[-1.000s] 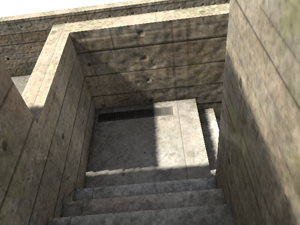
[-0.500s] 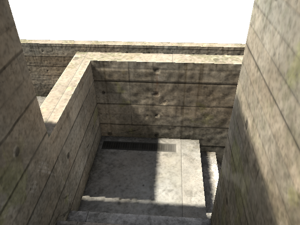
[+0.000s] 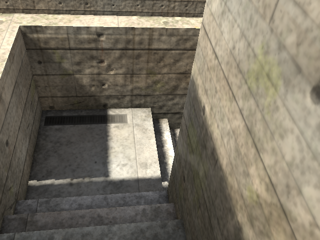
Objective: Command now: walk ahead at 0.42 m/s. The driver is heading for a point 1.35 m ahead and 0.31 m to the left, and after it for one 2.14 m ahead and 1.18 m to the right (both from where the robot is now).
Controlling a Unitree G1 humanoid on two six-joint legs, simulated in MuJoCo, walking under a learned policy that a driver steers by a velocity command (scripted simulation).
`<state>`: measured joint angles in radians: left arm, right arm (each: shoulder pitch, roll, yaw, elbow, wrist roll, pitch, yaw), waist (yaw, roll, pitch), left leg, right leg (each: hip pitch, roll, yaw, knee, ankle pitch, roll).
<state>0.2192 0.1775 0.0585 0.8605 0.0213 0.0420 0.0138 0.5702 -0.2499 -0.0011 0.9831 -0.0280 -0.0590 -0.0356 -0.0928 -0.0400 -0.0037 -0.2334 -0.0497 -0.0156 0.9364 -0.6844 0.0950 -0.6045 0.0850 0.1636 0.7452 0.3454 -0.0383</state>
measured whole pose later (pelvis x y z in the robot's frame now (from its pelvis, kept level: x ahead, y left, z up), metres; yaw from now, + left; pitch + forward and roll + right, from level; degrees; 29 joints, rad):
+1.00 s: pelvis +0.37 +0.02 -0.38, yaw -2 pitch -1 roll -1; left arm 0.25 0.15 0.00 1.03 0.03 0.08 0.07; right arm 0.48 -0.14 0.06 1.09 0.02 -0.07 -0.01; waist 0.01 -0.03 -0.02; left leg -0.30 -0.04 0.02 0.77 -0.45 0.07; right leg -0.52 0.04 0.07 1.02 -0.08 -0.01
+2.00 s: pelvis +0.55 +0.10 -0.54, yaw -1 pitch -2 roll -4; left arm 0.48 0.25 0.09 0.99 0.01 -0.01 0.06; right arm 0.25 -0.24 -0.03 0.83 -0.02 -0.04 0.03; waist -0.01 0.01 -0.01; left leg -0.28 0.05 -0.03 0.55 -0.07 0.02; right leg -0.44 -0.02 0.14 1.76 -0.82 -0.07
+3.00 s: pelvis +1.01 +0.08 -0.98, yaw +11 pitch -1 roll -3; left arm 0.43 0.21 0.03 1.03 0.03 -0.05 0.05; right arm 0.21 -0.21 -0.04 0.93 0.01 -0.04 0.03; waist 0.01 0.02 0.01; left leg -0.33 -0.08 0.00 0.56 -0.26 0.14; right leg -0.47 -0.01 -0.15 1.96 -0.88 -0.12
